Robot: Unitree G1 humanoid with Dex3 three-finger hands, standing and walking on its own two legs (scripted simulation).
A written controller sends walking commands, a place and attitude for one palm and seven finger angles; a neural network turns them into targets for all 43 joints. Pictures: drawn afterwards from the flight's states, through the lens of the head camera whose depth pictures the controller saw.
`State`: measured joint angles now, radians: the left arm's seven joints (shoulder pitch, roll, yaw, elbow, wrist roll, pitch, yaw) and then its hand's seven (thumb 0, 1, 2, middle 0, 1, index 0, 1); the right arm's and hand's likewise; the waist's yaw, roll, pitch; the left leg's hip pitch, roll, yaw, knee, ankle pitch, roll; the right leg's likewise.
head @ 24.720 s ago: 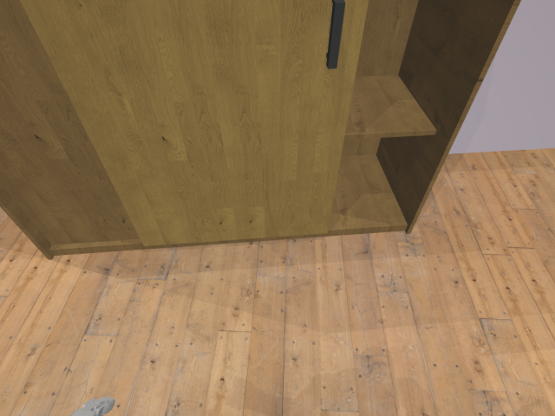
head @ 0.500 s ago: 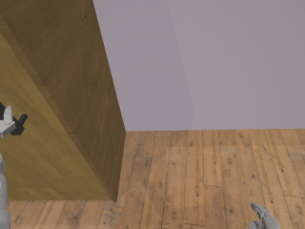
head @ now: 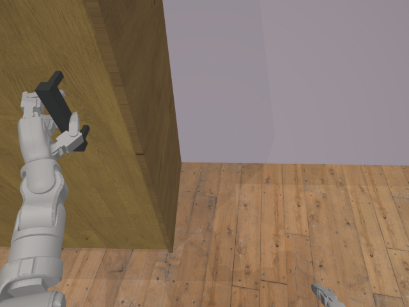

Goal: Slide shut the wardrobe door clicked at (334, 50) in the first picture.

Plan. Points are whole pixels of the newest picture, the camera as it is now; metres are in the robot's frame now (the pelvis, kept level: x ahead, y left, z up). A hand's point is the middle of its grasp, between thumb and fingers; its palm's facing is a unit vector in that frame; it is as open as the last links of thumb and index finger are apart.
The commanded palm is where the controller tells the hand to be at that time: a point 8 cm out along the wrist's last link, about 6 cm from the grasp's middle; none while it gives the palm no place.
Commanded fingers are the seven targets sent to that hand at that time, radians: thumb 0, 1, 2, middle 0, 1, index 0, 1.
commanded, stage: stop walking and hold the door there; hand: left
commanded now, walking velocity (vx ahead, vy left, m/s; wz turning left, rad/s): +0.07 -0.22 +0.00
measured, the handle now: (69, 113) +0.42 +0.30 +0.15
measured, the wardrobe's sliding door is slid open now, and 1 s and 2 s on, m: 0.00 0.00 0.00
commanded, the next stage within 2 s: loosen the grip on the handle in 0.96 s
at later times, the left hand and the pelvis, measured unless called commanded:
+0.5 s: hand (76, 132) +0.37 +0.27 +0.15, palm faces +0.47 -0.87 -0.19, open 7.1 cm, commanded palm +0.33 +0.27 +0.13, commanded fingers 0.00 0.90 0.90 -0.45 -1.40 -0.45 -1.40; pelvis +0.03 -0.01 +0.01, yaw +0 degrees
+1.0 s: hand (78, 131) +0.37 +0.26 +0.15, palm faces +0.54 -0.81 -0.24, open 7.1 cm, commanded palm +0.33 +0.28 +0.13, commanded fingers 0.00 0.90 0.90 -0.45 -1.40 -0.45 -1.40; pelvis +0.05 -0.04 +0.01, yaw +0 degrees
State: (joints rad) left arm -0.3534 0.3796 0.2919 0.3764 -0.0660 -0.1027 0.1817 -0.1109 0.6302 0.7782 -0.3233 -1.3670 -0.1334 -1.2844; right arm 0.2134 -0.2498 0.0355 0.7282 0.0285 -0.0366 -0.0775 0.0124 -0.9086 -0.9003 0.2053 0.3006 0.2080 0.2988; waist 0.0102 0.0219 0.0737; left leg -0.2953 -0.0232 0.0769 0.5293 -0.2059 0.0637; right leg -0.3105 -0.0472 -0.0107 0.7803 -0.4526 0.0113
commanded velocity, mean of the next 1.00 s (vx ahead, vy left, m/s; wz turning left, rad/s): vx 0.00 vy -0.04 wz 0.00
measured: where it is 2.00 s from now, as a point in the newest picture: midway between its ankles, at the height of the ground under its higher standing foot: outside the picture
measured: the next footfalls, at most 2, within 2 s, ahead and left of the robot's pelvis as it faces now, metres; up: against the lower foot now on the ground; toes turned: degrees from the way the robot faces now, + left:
right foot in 0.52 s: +0.07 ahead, -0.13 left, +0.00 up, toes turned -1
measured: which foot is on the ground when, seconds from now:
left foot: down 0.00-1.00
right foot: up 0.00-0.50, down 0.52-1.00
